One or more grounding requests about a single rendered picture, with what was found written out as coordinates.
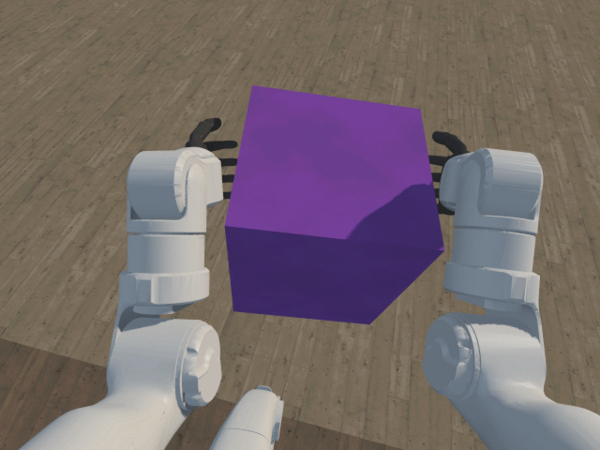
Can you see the robot left upper arm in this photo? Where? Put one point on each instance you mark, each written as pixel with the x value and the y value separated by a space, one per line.
pixel 160 370

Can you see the robot right forearm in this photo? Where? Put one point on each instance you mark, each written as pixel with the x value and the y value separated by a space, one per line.
pixel 496 197

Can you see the robot left thigh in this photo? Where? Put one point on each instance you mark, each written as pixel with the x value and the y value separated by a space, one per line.
pixel 253 424

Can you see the robot right upper arm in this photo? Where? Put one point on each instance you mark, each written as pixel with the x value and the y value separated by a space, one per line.
pixel 493 371

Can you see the robot left forearm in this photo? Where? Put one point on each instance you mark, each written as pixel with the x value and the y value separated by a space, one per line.
pixel 168 193

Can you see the left robot hand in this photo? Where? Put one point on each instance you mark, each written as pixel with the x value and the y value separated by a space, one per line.
pixel 196 140

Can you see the right robot hand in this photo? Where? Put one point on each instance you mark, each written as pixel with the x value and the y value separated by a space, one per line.
pixel 457 147

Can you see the carton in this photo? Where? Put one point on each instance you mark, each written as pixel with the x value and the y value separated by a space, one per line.
pixel 333 213

